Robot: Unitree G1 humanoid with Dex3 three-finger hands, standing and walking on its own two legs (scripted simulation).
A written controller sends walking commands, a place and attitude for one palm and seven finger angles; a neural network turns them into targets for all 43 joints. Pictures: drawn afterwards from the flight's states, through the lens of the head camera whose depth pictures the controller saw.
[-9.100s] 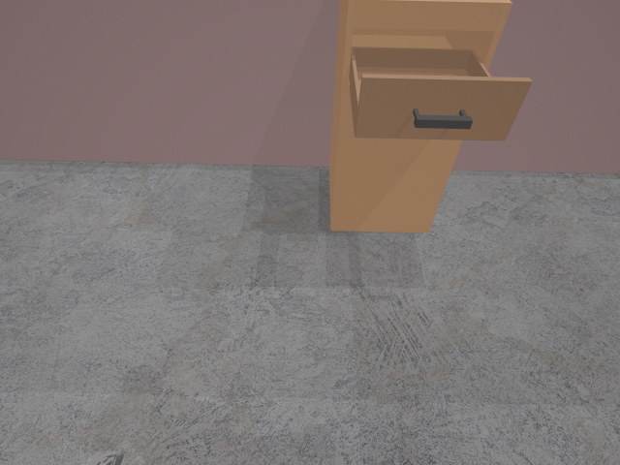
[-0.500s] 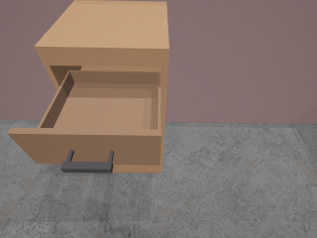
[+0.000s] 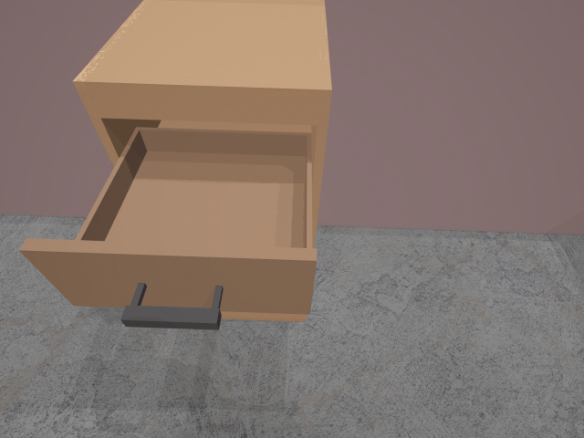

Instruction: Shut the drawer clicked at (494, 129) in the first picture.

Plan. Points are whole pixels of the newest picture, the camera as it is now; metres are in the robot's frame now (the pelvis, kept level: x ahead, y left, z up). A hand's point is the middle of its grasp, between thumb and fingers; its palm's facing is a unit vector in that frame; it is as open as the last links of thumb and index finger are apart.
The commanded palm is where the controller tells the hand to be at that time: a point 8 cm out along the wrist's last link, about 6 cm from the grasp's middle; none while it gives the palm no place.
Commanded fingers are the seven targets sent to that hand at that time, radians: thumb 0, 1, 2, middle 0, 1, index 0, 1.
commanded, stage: look again from close up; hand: left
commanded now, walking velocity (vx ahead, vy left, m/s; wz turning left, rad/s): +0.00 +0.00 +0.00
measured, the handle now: (176, 304) +0.29 +0.19 +0.01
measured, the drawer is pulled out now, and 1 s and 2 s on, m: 0.30 0.30 0.30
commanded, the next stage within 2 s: raise the hand and make a fist in 0.14 s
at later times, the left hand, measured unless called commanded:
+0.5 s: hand (160, 414) +0.16 +0.18 -0.03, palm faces +0.16 -0.99 -0.03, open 7.1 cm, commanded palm +0.09 +0.23 -0.03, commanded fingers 0.00 0.90 0.90 -0.48 -0.60 -0.48 -0.60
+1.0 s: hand (159, 417) +0.14 +0.17 +0.02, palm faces +0.06 -1.00 -0.05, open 4.2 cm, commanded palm +0.09 +0.22 +0.02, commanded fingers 0.00 0.90 0.90 -0.98 -1.14 -0.98 -1.14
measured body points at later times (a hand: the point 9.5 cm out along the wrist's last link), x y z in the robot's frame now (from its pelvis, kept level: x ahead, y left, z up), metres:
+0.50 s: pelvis -0.04 +0.00 -0.03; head -0.02 +0.00 +0.42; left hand +0.14 +0.23 -0.02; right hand +0.11 -0.24 -0.12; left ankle +0.03 +0.11 -0.73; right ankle -0.03 -0.09 -0.73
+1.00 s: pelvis -0.02 -0.01 -0.05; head +0.00 -0.02 +0.40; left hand +0.14 +0.22 +0.02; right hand +0.16 -0.23 -0.12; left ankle +0.02 +0.11 -0.73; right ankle -0.03 -0.09 -0.73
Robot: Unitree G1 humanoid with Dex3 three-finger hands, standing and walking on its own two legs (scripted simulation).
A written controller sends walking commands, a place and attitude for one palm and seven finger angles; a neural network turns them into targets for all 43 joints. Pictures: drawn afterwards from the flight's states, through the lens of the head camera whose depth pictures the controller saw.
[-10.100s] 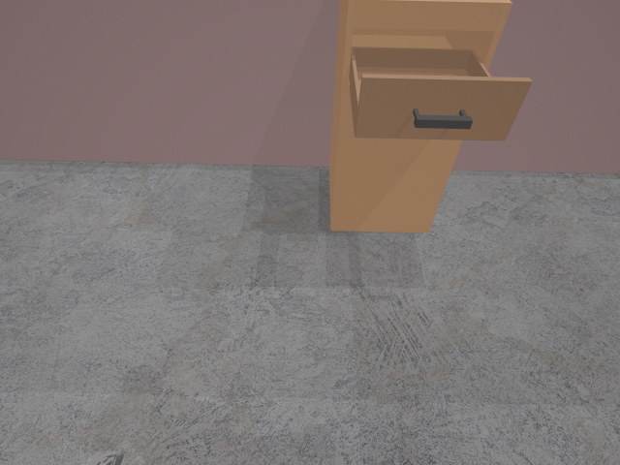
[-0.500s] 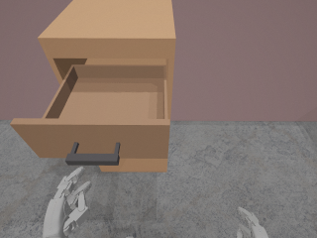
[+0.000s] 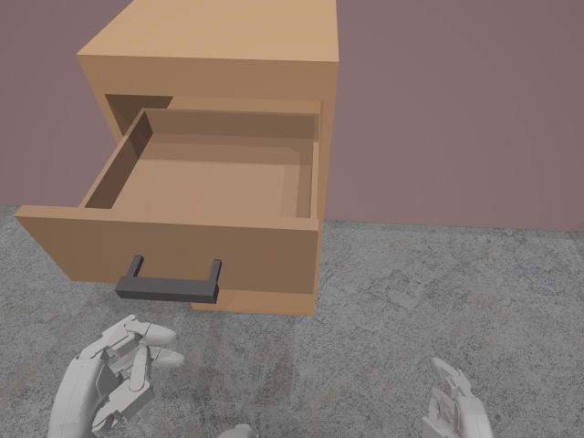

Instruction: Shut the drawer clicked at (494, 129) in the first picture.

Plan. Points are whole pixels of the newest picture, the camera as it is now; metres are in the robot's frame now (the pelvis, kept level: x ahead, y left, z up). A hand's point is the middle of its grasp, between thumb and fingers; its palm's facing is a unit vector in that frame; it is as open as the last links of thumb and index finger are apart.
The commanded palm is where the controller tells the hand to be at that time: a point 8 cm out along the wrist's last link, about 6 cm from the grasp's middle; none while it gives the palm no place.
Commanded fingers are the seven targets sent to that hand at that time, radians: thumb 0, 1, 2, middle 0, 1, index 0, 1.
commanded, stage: raise the hand and make a fist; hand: left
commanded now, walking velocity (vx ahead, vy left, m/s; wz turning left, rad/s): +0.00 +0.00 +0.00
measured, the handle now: (172, 276) +0.32 +0.18 +0.06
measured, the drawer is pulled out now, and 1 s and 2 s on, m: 0.30 0.30 0.30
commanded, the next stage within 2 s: bring the fist close to the handle in 1.14 s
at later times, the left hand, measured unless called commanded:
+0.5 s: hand (130, 392) +0.16 +0.17 +0.12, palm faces -0.01 -1.00 -0.05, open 3.1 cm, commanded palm +0.11 +0.22 +0.13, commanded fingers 0.00 0.90 0.90 -1.40 -1.60 -1.40 -1.60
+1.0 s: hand (125, 394) +0.15 +0.16 +0.14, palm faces +0.00 -1.00 -0.07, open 3.3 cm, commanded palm +0.10 +0.21 +0.16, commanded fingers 0.00 0.90 0.90 -1.40 -1.60 -1.40 -1.60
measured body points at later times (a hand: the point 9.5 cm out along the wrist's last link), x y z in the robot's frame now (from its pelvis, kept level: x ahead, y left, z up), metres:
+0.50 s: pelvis +0.01 +0.02 +0.01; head +0.01 +0.01 +0.46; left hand +0.15 +0.22 +0.12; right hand +0.22 -0.19 -0.04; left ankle +0.05 +0.12 -0.68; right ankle -0.01 -0.08 -0.68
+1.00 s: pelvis +0.01 +0.01 +0.02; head -0.01 +0.00 +0.47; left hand +0.14 +0.21 +0.15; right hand +0.20 -0.20 -0.03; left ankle +0.05 +0.12 -0.68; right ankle -0.01 -0.08 -0.68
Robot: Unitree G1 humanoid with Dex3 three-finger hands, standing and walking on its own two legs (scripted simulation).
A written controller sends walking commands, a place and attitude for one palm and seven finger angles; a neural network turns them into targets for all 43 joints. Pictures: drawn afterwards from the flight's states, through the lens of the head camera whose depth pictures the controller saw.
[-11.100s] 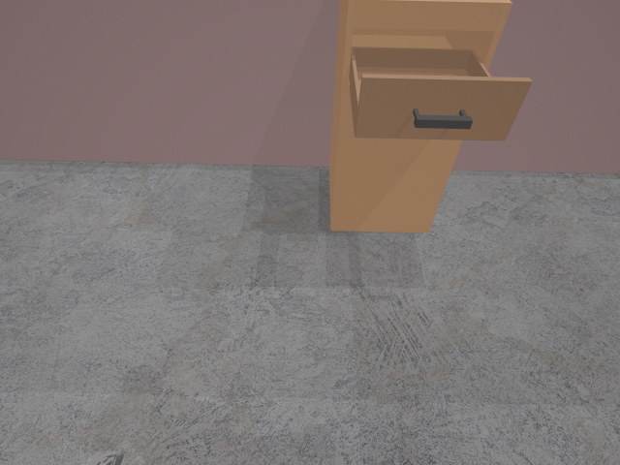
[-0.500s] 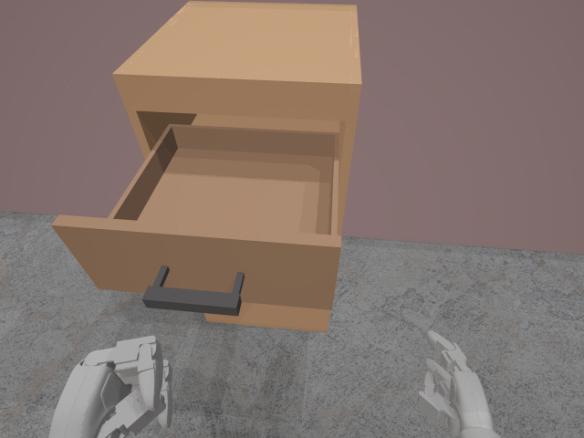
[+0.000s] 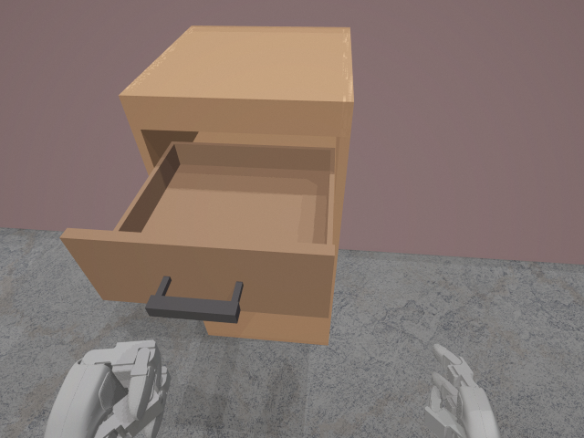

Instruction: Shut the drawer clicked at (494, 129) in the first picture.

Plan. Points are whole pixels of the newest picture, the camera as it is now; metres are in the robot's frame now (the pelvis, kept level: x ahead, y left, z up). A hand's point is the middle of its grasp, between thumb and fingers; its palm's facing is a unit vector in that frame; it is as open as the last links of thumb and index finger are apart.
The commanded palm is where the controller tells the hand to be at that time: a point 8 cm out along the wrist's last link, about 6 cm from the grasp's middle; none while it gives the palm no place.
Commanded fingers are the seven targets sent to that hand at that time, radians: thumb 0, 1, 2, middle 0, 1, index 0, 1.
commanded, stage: raise the hand and make a fist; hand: left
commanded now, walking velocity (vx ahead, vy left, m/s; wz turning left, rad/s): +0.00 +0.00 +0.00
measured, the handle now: (197, 297) +0.31 +0.17 +0.03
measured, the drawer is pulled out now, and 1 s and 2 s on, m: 0.30 0.30 0.30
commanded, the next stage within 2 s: bring the fist close to the handle in 0.14 s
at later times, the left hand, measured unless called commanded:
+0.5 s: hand (172, 400) +0.15 +0.14 +0.10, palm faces -0.01 -1.00 -0.06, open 3.3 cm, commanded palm +0.11 +0.19 +0.11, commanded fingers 0.00 0.90 0.90 -1.40 -1.60 -1.40 -1.60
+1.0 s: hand (192, 376) +0.19 +0.14 +0.06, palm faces -0.03 -1.00 -0.03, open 3.3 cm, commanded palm +0.16 +0.19 +0.06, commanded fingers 0.00 0.90 0.90 -1.40 -1.60 -1.40 -1.60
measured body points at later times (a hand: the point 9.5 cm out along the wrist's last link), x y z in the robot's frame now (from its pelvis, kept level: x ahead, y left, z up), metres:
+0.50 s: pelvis +0.00 -0.01 +0.00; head +0.00 -0.03 +0.45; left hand +0.14 +0.19 +0.11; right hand +0.20 -0.23 -0.05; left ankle +0.04 +0.11 -0.70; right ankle -0.02 -0.09 -0.70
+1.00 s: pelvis +0.00 -0.01 -0.02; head +0.03 -0.01 +0.43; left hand +0.18 +0.19 +0.06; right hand +0.18 -0.24 -0.09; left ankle +0.04 +0.11 -0.70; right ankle -0.02 -0.09 -0.70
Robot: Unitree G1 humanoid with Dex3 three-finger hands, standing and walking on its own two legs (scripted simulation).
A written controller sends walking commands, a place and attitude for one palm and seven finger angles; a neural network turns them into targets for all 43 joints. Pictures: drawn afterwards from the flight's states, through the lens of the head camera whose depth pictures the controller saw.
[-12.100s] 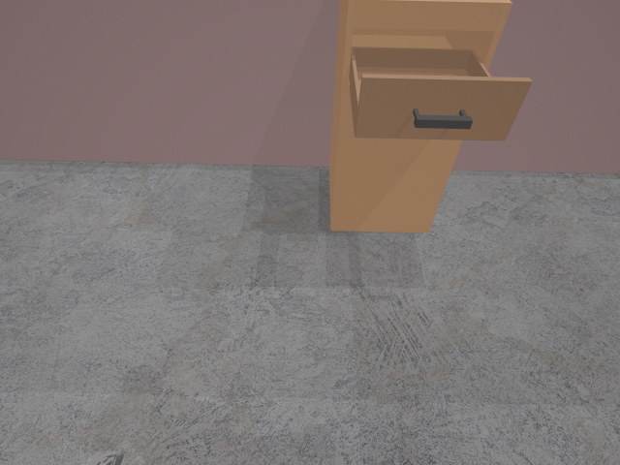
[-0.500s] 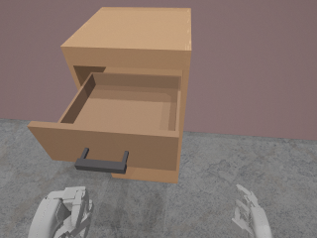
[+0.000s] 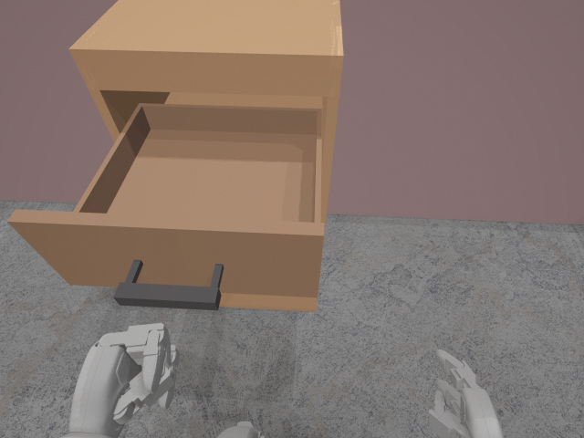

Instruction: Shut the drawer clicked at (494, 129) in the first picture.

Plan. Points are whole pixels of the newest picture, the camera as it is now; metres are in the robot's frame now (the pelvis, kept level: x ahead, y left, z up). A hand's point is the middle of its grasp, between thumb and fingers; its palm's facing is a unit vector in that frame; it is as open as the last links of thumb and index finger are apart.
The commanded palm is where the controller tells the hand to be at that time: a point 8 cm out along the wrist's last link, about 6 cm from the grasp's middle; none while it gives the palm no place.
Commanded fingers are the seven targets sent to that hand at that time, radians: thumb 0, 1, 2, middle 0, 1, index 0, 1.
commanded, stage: bring the fist close to the handle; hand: left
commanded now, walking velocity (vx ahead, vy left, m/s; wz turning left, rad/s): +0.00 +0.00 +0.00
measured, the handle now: (173, 282) +0.31 +0.18 +0.05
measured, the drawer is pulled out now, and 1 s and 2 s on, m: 0.30 0.30 0.19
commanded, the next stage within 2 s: push the drawer shut in 0.64 s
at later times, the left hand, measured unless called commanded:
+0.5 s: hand (183, 360) +0.21 +0.14 +0.05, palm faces -0.02 -1.00 -0.04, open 3.3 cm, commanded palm +0.18 +0.20 +0.06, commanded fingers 0.00 0.90 0.90 -1.40 -1.60 -1.40 -1.60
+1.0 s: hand (181, 343) +0.23 +0.15 +0.05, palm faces -0.03 -1.00 -0.03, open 3.3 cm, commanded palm +0.21 +0.21 +0.06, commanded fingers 0.00 0.90 0.90 -1.40 -1.60 -1.40 -1.60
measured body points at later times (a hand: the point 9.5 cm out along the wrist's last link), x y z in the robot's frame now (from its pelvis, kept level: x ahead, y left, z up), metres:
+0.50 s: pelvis +0.00 +0.00 -0.02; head +0.05 +0.00 +0.43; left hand +0.20 +0.19 +0.06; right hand +0.17 -0.23 -0.09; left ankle +0.04 +0.11 -0.68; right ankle -0.02 -0.08 -0.68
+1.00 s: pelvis +0.00 +0.00 -0.02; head +0.05 +0.00 +0.43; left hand +0.23 +0.20 +0.06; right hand +0.17 -0.23 -0.09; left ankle +0.04 +0.11 -0.68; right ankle -0.02 -0.08 -0.68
